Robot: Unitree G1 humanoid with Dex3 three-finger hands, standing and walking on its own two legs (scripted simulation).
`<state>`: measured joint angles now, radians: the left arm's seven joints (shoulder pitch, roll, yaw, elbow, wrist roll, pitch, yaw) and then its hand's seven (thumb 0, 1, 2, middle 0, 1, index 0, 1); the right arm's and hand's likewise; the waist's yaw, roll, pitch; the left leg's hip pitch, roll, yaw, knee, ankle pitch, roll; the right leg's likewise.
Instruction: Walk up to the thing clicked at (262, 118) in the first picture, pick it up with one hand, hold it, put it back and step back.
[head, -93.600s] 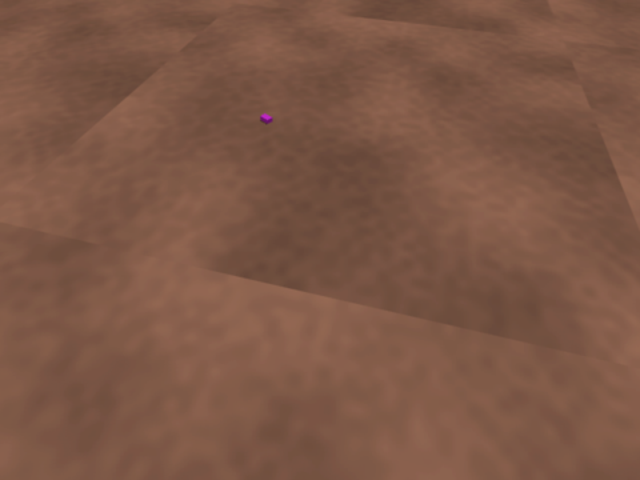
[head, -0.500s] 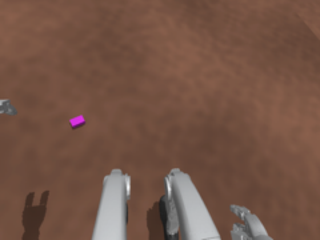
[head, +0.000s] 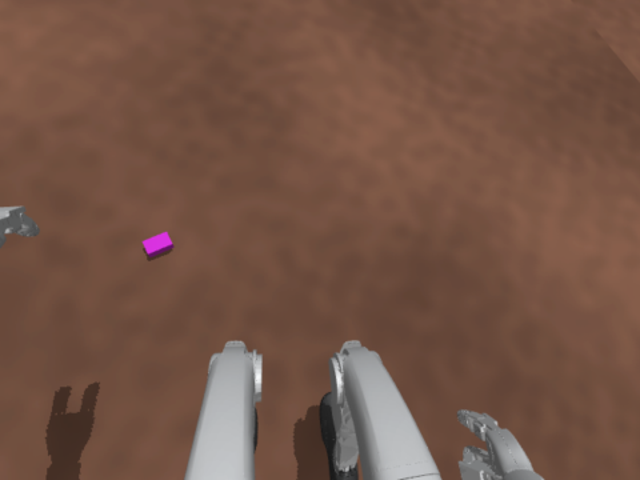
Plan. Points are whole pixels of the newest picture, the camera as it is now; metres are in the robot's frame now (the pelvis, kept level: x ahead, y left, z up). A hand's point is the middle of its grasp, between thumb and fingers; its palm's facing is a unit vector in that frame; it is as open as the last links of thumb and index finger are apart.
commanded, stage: approach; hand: left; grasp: from above
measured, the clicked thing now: (158, 244) +0.57 +0.32 -0.54
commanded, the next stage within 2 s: go down in 0.76 s
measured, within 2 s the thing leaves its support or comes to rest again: neither
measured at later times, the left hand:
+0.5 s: hand (92, 308) +0.36 +0.36 -0.32, palm faces -0.41 -0.07 -0.91, open 8.1 cm
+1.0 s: hand (119, 308) +0.39 +0.36 -0.45, palm faces -0.43 -0.12 -0.90, open 7.5 cm
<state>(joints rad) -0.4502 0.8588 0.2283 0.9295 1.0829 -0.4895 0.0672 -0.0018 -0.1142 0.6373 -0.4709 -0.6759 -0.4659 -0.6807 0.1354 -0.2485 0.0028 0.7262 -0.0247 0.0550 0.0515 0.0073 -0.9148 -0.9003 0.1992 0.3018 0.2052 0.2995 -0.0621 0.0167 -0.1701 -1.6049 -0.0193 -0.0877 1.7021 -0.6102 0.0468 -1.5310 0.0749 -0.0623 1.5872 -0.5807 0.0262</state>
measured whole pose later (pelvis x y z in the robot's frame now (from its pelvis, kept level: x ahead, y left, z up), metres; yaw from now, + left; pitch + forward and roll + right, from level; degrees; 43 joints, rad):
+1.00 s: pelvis -0.01 -0.02 -0.26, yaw -7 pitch +28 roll -12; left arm -0.74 1.06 0.37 1.53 1.46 -0.53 0.55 0.00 0.42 0.23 -0.83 -0.31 -0.87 -0.27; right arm 0.03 -0.27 0.10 0.78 -0.23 -0.02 0.15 0.00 -0.90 -0.89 0.20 0.30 0.21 0.30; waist -0.20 -0.13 0.03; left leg -2.34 -0.01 -0.16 2.57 -0.74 0.03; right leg -2.26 0.09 -0.18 2.42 -0.69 0.03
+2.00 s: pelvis -0.03 -0.02 -0.21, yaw -5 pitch +30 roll -11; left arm -0.66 1.03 0.32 1.19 1.22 -0.71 0.17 0.00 0.89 0.90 -0.22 -0.31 -0.22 -0.30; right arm 0.05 -0.33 0.09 0.75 -0.16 0.05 0.13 0.01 -0.90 -0.90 0.20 0.30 0.21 0.30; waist -0.12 -0.04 -0.02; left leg -2.22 -0.02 -0.13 2.39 -0.69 0.03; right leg -2.14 0.09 -0.15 2.26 -0.65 0.03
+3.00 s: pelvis +0.01 -0.02 +0.06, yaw +4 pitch +22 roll -5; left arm 0.25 0.39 0.08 0.12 0.14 0.18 0.01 0.01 0.90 0.90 -0.21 -0.30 -0.21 -0.30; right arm 0.13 -0.21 0.03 0.54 0.05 -0.10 -0.06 0.01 -0.90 -0.90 0.20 0.30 0.21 0.30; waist -0.04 0.03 -0.18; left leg -1.26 -0.03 -0.09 1.46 -0.58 0.02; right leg -1.21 0.06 -0.05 1.38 -0.56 0.00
